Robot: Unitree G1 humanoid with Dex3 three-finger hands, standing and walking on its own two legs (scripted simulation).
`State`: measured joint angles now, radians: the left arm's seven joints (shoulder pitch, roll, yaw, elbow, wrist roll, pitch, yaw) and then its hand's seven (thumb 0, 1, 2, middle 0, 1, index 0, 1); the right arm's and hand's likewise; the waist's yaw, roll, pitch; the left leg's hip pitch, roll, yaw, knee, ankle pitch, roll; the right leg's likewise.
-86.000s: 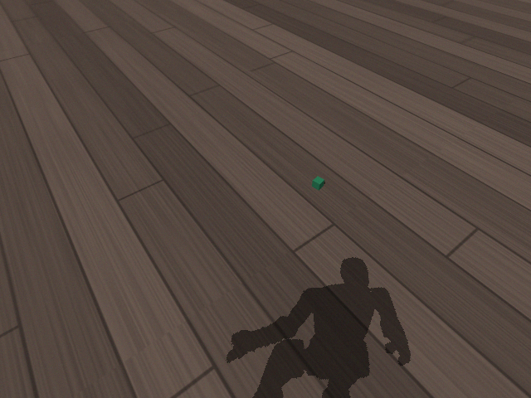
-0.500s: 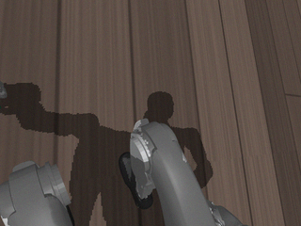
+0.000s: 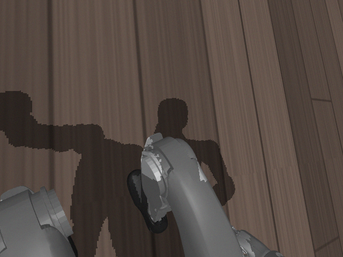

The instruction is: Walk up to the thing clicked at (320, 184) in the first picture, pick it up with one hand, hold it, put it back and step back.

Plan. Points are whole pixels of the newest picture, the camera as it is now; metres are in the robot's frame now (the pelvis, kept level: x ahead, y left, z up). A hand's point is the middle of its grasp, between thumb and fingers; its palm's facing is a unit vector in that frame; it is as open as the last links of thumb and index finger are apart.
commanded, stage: open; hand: left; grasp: from above
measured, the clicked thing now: out of the picture +0.49 +0.26 -0.28
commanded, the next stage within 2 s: withdraw in 1.06 s
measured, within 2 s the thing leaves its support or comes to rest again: neither
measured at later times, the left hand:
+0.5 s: hand out of the picture +0.47 +0.26 -0.25, palm faces -0.46 -0.06 -0.88, open 11.8 cm
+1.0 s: hand out of the picture +0.47 +0.25 -0.25, palm faces -0.45 -0.05 -0.89, open 13.6 cm
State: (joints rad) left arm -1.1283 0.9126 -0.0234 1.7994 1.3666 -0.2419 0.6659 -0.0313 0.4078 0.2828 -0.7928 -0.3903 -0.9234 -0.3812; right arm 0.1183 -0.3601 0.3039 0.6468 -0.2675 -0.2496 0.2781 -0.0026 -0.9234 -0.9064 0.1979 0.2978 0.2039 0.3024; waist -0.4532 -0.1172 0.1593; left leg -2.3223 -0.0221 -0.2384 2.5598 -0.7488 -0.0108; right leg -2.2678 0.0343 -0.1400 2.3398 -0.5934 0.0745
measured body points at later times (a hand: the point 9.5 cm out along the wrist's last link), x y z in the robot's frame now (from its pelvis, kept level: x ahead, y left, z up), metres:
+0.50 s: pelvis +0.00 +0.00 +0.00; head +0.28 +0.12 +0.33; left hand +0.49 +0.26 -0.20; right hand +0.04 -0.25 -0.05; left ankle +0.06 +0.12 -0.27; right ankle +0.13 -0.12 -0.27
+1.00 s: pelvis +0.00 +0.00 +0.01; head +0.28 +0.12 +0.33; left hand +0.49 +0.25 -0.20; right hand +0.03 -0.25 -0.04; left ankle +0.06 +0.12 -0.27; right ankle +0.13 -0.12 -0.27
